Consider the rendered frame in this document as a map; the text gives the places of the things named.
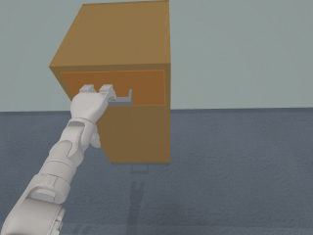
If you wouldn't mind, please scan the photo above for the left robot hand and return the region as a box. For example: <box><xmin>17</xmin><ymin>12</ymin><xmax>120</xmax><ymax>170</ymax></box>
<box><xmin>70</xmin><ymin>84</ymin><xmax>116</xmax><ymax>148</ymax></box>

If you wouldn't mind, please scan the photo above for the cabinet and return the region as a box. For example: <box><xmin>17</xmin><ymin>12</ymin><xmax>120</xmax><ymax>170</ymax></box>
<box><xmin>49</xmin><ymin>0</ymin><xmax>171</xmax><ymax>164</ymax></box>

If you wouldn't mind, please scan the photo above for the robot left upper arm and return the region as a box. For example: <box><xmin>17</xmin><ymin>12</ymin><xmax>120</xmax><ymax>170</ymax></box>
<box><xmin>4</xmin><ymin>197</ymin><xmax>66</xmax><ymax>235</ymax></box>

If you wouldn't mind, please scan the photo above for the handle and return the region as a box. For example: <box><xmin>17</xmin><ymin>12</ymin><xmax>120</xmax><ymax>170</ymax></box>
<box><xmin>108</xmin><ymin>89</ymin><xmax>133</xmax><ymax>107</ymax></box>

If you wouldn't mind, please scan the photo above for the drawer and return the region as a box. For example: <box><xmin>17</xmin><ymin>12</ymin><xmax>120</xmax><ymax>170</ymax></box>
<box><xmin>61</xmin><ymin>70</ymin><xmax>165</xmax><ymax>106</ymax></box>

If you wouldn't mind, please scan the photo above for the robot left forearm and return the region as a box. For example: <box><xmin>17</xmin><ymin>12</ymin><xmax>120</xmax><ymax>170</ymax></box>
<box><xmin>0</xmin><ymin>117</ymin><xmax>95</xmax><ymax>235</ymax></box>

